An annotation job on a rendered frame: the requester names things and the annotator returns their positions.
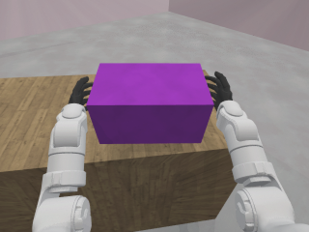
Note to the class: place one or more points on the robot left upper arm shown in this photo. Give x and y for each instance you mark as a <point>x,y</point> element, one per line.
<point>64,214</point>

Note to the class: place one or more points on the carton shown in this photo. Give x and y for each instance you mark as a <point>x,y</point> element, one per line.
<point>150,103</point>

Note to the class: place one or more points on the robot right upper arm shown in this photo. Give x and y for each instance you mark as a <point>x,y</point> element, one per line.
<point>265,209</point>

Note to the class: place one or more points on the right robot forearm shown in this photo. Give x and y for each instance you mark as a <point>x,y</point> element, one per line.
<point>250,165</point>

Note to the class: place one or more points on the right robot hand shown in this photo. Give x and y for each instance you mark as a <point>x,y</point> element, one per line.
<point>222,89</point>

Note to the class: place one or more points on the left robot forearm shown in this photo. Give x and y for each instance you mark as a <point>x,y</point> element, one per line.
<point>66,154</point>

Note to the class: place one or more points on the pedestal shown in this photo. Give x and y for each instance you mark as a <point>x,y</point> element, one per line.
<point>130,187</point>

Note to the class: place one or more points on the left robot hand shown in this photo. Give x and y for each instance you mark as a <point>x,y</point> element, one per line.
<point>78,92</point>

